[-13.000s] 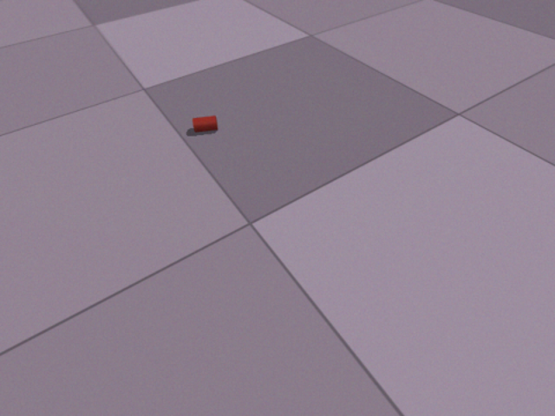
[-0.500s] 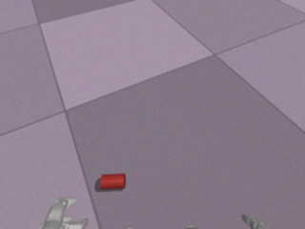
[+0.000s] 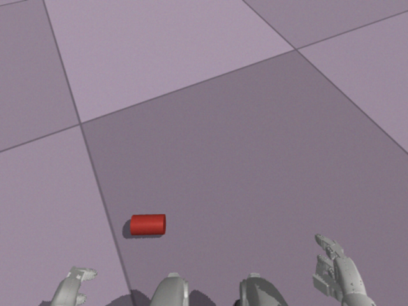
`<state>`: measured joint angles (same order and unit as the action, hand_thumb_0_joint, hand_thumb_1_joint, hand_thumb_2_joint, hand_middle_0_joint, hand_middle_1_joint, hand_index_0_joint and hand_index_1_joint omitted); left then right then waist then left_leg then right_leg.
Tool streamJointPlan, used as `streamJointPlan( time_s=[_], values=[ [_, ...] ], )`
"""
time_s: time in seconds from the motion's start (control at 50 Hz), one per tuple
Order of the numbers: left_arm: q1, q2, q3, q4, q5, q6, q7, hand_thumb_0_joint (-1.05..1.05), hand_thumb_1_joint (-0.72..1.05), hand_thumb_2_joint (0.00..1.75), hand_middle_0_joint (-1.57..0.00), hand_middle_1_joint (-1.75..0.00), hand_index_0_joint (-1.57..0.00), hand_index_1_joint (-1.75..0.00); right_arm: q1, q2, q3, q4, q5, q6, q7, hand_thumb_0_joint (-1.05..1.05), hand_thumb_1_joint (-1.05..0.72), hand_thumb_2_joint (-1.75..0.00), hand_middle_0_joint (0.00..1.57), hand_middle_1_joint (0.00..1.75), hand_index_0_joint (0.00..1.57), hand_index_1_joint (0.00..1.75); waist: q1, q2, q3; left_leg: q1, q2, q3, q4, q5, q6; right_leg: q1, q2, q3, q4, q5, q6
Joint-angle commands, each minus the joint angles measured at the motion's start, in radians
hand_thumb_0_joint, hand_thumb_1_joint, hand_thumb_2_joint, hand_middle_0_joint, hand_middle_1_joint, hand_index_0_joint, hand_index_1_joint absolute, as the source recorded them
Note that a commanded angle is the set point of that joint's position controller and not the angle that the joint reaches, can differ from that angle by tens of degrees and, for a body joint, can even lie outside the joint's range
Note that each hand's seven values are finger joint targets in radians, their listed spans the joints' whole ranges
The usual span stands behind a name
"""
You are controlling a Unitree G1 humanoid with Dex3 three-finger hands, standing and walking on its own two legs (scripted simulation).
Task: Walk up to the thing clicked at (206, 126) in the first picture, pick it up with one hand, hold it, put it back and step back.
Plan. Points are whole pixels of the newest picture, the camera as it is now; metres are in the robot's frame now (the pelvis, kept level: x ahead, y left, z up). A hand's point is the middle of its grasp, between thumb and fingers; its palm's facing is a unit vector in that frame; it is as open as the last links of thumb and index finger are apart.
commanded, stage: rise first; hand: left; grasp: from above
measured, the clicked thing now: (148, 224) +0.44 +0.26 -0.65
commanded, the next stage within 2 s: none
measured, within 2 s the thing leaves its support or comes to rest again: neither
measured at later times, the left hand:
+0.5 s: hand (112, 260) +0.25 +0.29 -0.33, palm faces -0.45 -0.43 -0.78, open 14.0 cm
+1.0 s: hand (123, 238) +0.34 +0.30 -0.44, palm faces -0.48 -0.11 -0.87, open 14.0 cm
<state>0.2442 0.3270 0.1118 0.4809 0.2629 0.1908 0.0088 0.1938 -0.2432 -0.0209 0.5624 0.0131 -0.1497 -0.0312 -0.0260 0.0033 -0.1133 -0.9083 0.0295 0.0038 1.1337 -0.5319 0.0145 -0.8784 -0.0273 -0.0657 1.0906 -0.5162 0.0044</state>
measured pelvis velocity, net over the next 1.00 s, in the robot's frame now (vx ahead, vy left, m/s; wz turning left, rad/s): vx -0.09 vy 0.00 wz -0.09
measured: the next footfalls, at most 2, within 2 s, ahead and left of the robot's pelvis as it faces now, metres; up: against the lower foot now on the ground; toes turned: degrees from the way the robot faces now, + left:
none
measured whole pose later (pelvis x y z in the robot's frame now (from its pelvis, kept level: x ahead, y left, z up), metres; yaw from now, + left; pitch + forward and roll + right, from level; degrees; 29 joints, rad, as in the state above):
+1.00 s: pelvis -0.09 +0.00 -0.30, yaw -5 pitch +34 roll -7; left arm -0.74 0.75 0.15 1.20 1.13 -0.32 0.22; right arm 0.16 -0.29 -0.01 0.75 -0.06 -0.05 0.09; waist -0.13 -0.01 -0.11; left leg -2.16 0.04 -0.07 2.22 -0.66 0.04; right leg -2.10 -0.04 -0.10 2.14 -0.64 -0.01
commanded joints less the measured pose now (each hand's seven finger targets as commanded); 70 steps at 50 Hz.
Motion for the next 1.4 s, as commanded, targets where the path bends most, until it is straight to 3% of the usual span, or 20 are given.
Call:
streamJointPlan(
  time_s=[0.0, 0.1, 0.16, 0.24, 0.3, 0.36, 0.44, 0.54, 0.58, 0.64, 0.72, 0.88, 1.02, 1.1, 1.12, 1.18, 1.28, 1.3, 1.32, 1.38],
  values=[
    [-0.047, 0.195, 0.066, -0.123, 0.045, -0.034, 0.027, 0.00, -0.56, 0.95, -0.09, -1.06, -0.10, -1.05, 0.016, -0.149, -0.066, -0.122, -0.003, -0.058, -0.016, 0.00, -0.92, -0.90, 0.20, 0.30, 0.20, 0.30, -0.022, 0.053, -0.213, 0.100, -0.019, -0.022, -0.070, 0.288, -0.001, 0.024, 0.031, 0.033, -0.057, 0.237, -0.027],
    [-0.165, 0.246, 0.085, -0.027, 0.146, -0.123, 0.029, 0.00, -0.55, 0.93, -0.10, -1.06, -0.11, -1.05, -0.010, -0.167, -0.070, -0.102, -0.011, -0.085, 0.000, 0.00, -0.92, -0.90, 0.20, 0.30, 0.20, 0.30, -0.020, 0.078, -0.281, -0.043, -0.021, -0.037, 0.091, 0.274, -0.006, -0.186, 0.031, 0.032, 0.138, 0.194, -0.031],
    [-0.232, 0.231, 0.047, 0.010, 0.210, -0.197, 0.031, 0.00, -0.54, 0.93, -0.12, -1.04, -0.12, -1.04, -0.020, -0.182, -0.076, -0.086, -0.011, -0.099, 0.018, 0.00, -0.91, -0.90, 0.20, 0.30, 0.20, 0.30, -0.020, 0.110, -0.363, -0.107, -0.020, -0.061, 0.171, 0.241, -0.014, -0.324, 0.030, 0.030, 0.261, 0.157, -0.035],
    [-0.346, 0.341, 0.103, 0.052, 0.305, -0.287, 0.059, 0.00, -0.54, 0.94, -0.15, -1.04, -0.15, -1.04, -0.022, -0.208, -0.088, -0.062, -0.004, -0.098, 0.032, 0.00, -0.94, -0.91, 0.20, 0.30, 0.20, 0.30, -0.001, 0.113, -0.459, -0.229, -0.025, -0.061, 0.291, 0.188, -0.012, -0.447, 0.028, 0.036, 0.379, 0.129, -0.035],
    [-0.388, 0.384, 0.112, 0.038, 0.362, -0.314, 0.089, 0.00, -0.56, 0.95, -0.14, -1.06, -0.14, -1.06, -0.023, -0.217, -0.096, -0.042, 0.002, -0.083, 0.041, 0.00, -0.96, -0.91, 0.20, 0.30, 0.20, 0.30, 0.016, 0.135, -0.574, -0.249, -0.027, -0.059, 0.377, 0.276, -0.008, -0.499, 0.026, 0.035, 0.458, 0.188, -0.039],
    [-0.503, 0.423, 0.120, 0.121, 0.415, -0.322, 0.112, 0.00, -0.58, 0.98, -0.11, -1.06, -0.11, -1.06, -0.014, -0.227, -0.103, -0.001, 0.003, -0.066, 0.050, 0.00, -0.95, -0.91, 0.20, 0.30, 0.20, 0.30, 0.005, 0.106, -0.589, -0.346, -0.027, -0.057, 0.459, 0.277, -0.003, -0.571, 0.027, 0.029, 0.518, 0.188, -0.039],
    [-0.700, 0.497, 0.128, 0.205, 0.492, -0.352, 0.123, 0.00, -0.56, 0.96, -0.13, -1.05, -0.14, -1.04, 0.021, -0.224, -0.110, 0.034, -0.002, -0.048, 0.058, 0.00, -0.96, -0.92, 0.20, 0.30, 0.20, 0.30, -0.002, 0.056, -0.664, -0.491, -0.034, -0.023, 0.580, 0.181, 0.015, -0.586, 0.029, 0.037, 0.557, 0.138, -0.031],
    [-0.867, 0.570, 0.120, 0.312, 0.579, -0.410, 0.117, 0.00, -0.51, 0.96, -0.14, -1.01, -0.14, -1.01, 0.045, -0.228, -0.113, 0.070, -0.017, -0.031, 0.065, 0.00, -0.92, -0.91, 0.20, 0.30, 0.20, 0.30, -0.007, 0.050, -0.696, -0.621, -0.034, -0.009, 0.665, 0.067, 0.017, -0.637, 0.027, 0.030, 0.620, 0.045, -0.029],
    [-0.953, 0.584, 0.106, 0.305, 0.606, -0.433, 0.115, 0.00, -0.49, 0.95, -0.16, -0.99, -0.16, -0.99, 0.058, -0.231, -0.114, 0.077, -0.023, -0.021, 0.067, 0.00, -0.92, -0.91, 0.20, 0.30, 0.20, 0.30, -0.022, 0.062, -0.711, -0.637, -0.032, -0.012, 0.685, 0.027, 0.018, -0.670, 0.029, 0.025, 0.630, 0.010, -0.029],
    [-1.020, 0.621, 0.110, 0.363, 0.644, -0.457, 0.125, 0.00, -0.49, 1.00, -0.10, -1.00, -0.09, -1.01, 0.063, -0.233, -0.108, 0.089, -0.030, -0.004, 0.070, 0.00, -0.87, -0.90, 0.20, 0.30, 0.20, 0.30, -0.031, 0.087, -0.670, -0.685, -0.030, -0.019, 0.701, -0.061, 0.019, -0.736, 0.033, 0.014, 0.655, -0.073, -0.032],
    [-1.070, 0.695, 0.134, 0.433, 0.709, -0.485, 0.155, 0.00, -0.51, 1.02, -0.06, -1.03, -0.06, -1.02, 0.071, -0.237, -0.093, 0.101, -0.041, 0.024, 0.078, 0.00, -0.87, -0.89, 0.20, 0.30, 0.20, 0.30, -0.026, 0.107, -0.648, -0.742, -0.031, -0.034, 0.734, -0.091, 0.022, -0.793, 0.037, -0.005, 0.715, -0.102, -0.037],
    [-1.196, 0.718, 0.108, 0.561, 0.841, -0.520, 0.237, 0.00, -0.53, 1.03, -0.07, -0.97, -0.06, -0.98, 0.091, -0.249, -0.071, 0.131, -0.069, 0.076, 0.098, 0.00, -0.89, -0.90, 0.20, 0.30, 0.20, 0.30, -0.069, 0.168, -0.595, -0.765, -0.030, -0.059, 0.791, -0.078, 0.018, -0.948, 0.040, -0.038, 0.807, -0.079, -0.047],
    [-1.297, 0.718, 0.069, 0.613, 0.912, -0.529, 0.278, 0.00, -0.54, 1.01, -0.06, -0.97, -0.06, -0.97, 0.114, -0.268, -0.069, 0.149, -0.093, 0.100, 0.113, 0.00, -0.90, -0.90, 0.20, 0.30, 0.20, 0.30, -0.102, 0.255, -0.595, -0.733, -0.022, -0.082, 0.826, -0.054, 0.005, -1.045, 0.035, -0.055, 0.876, -0.051, -0.048],
    [-1.309, 0.741, 0.082, 0.638, 0.945, -0.535, 0.297, 0.00, -0.51, 0.98, -0.10, -0.94, -0.09, -0.94, 0.135, -0.273, -0.066, 0.160, -0.108, 0.113, 0.125, 0.00, -0.91, -0.90, 0.20, 0.30, 0.20, 0.30, -0.115, 0.257, -0.622, -0.719, -0.024, -0.084, 0.870, 0.030, 0.003, -1.038, 0.030, -0.053, 0.903, 0.003, -0.044],
    [-1.338, 0.750, 0.080, 0.597, 0.951, -0.538, 0.303, 0.00, -0.50, 0.97, -0.09, -0.95, -0.10, -0.95, 0.133, -0.267, -0.065, 0.158, -0.110, 0.117, 0.125, 0.00, -0.90, -0.90, 0.20, 0.30, 0.20, 0.30, -0.105, 0.267, -0.650, -0.712, -0.026, -0.077, 0.878, 0.038, 0.005, -1.032, 0.036, -0.055, 0.901, 0.011, -0.046],
    [-1.321, 0.744, 0.074, 0.654, 0.973, -0.542, 0.314, 0.00, -0.49, 0.96, -0.11, -0.94, -0.11, -0.93, 0.136, -0.275, -0.062, 0.163, -0.119, 0.123, 0.133, 0.00, -0.91, -0.90, 0.20, 0.30, 0.20, 0.30, -0.121, 0.271, -0.623, -0.703, -0.022, -0.096, 0.882, 0.051, -0.001, -1.072, 0.030, -0.062, 0.925, 0.007, -0.045],
    [-1.354, 0.786, 0.103, 0.664, 1.017, -0.554, 0.345, 0.00, -0.49, 0.96, -0.11, -0.95, -0.11, -0.95, 0.145, -0.281, -0.058, 0.163, -0.131, 0.135, 0.143, 0.00, -0.91, -0.91, 0.20, 0.30, 0.20, 0.30, -0.123, 0.282, -0.638, -0.711, -0.022, -0.099, 0.908, 0.059, 0.001, -1.083, 0.034, -0.069, 0.943, 0.013, -0.044],
    [-1.376, 0.775, 0.097, 0.665, 1.016, -0.554, 0.352, 0.00, -0.49, 0.96, -0.10, -0.96, -0.10, -0.95, 0.139, -0.277, -0.058, 0.160, -0.132, 0.133, 0.144, 0.00, -0.91, -0.90, 0.20, 0.30, 0.20, 0.30, -0.128, 0.276, -0.639, -0.735, -0.023, -0.090, 0.920, 0.043, 0.005, -1.076, 0.035, -0.067, 0.944, 0.013, -0.043],
    [-1.371, 0.802, 0.124, 0.682, 1.017, -0.553, 0.364, 0.00, -0.50, 0.96, -0.10, -0.95, -0.10, -0.95, 0.147, -0.274, -0.051, 0.164, -0.137, 0.135, 0.148, 0.00, -0.91, -0.90, 0.20, 0.30, 0.20, 0.30, -0.133, 0.260, -0.638, -0.758, -0.025, -0.086, 0.929, 0.038, 0.010, -1.057, 0.037, -0.067, 0.944, 0.017, -0.042],
    [-1.388, 0.770, 0.091, 0.718, 1.012, -0.546, 0.368, 0.00, -0.51, 0.96, -0.10, -0.97, -0.10, -0.97, 0.144, -0.276, -0.047, 0.160, -0.144, 0.127, 0.150, 0.00, -0.91, -0.91, 0.20, 0.30, 0.20, 0.30, -0.148, 0.242, -0.612, -0.785, -0.026, -0.076, 0.951, 0.034, 0.018, -1.062, 0.039, -0.066, 0.942, 0.021, -0.039]
  ],
)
